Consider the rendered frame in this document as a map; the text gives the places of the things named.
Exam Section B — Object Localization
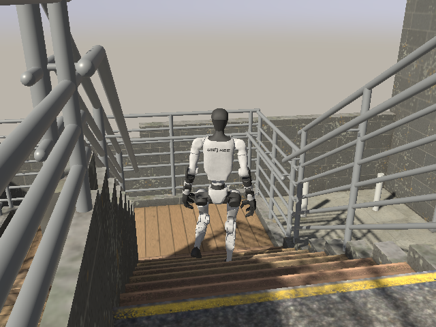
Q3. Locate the robot right hand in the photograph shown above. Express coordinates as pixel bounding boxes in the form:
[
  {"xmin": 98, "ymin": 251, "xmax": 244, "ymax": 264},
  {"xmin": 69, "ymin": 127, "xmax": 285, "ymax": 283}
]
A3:
[{"xmin": 240, "ymin": 199, "xmax": 256, "ymax": 217}]

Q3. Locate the robot right shin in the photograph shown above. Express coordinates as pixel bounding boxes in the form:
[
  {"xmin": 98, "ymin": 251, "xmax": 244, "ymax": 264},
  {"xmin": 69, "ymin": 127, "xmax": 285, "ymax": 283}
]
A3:
[{"xmin": 225, "ymin": 221, "xmax": 236, "ymax": 262}]

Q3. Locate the left robot foot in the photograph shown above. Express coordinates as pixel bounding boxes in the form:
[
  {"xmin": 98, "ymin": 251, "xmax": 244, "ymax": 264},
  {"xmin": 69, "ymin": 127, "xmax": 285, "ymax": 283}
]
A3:
[{"xmin": 191, "ymin": 247, "xmax": 202, "ymax": 258}]

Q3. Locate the robot right forearm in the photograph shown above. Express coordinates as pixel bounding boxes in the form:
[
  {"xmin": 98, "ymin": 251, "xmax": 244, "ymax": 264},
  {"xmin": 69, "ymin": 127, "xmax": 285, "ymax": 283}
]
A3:
[{"xmin": 242, "ymin": 167, "xmax": 255, "ymax": 201}]

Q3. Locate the robot left forearm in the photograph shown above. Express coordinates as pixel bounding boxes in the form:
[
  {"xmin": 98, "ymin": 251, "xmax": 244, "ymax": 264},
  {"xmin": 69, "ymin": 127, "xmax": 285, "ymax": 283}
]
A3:
[{"xmin": 183, "ymin": 165, "xmax": 195, "ymax": 195}]

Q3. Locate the robot right upper arm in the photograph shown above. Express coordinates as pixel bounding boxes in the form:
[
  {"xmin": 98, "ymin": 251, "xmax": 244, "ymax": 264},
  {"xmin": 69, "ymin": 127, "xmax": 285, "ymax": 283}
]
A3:
[{"xmin": 233, "ymin": 138, "xmax": 249, "ymax": 177}]

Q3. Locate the robot left hand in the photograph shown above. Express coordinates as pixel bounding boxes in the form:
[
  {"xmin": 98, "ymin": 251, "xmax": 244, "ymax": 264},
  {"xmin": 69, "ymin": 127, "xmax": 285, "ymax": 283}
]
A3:
[{"xmin": 182, "ymin": 193, "xmax": 195, "ymax": 209}]

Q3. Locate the robot left upper arm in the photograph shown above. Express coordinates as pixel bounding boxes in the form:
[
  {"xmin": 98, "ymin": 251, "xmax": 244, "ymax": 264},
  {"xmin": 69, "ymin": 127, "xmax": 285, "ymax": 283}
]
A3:
[{"xmin": 188, "ymin": 137, "xmax": 205, "ymax": 175}]

